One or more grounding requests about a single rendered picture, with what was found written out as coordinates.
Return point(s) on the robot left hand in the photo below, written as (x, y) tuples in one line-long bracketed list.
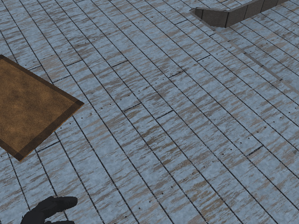
[(48, 208)]

